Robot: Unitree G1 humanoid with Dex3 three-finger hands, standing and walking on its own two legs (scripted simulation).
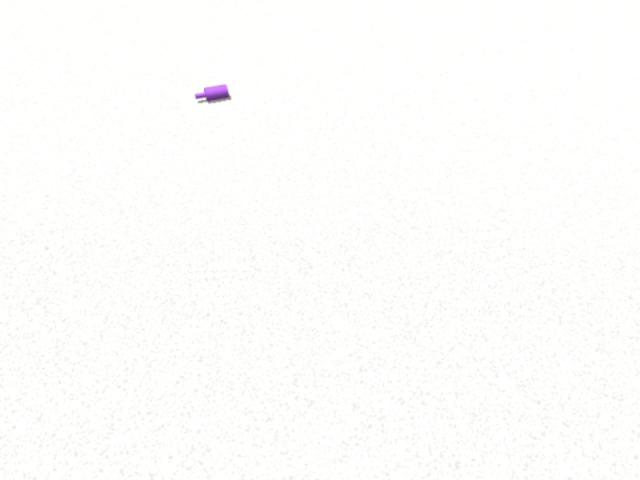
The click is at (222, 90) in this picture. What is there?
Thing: lying bottle
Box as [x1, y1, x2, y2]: [195, 84, 228, 100]
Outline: 228,92 226,85 224,84 204,88 203,93 195,94 196,98 205,96 207,100 228,97
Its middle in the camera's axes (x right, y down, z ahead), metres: -0.63 -0.86 +2.31
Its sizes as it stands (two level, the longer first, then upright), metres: 0.187 0.075 0.075
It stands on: the floor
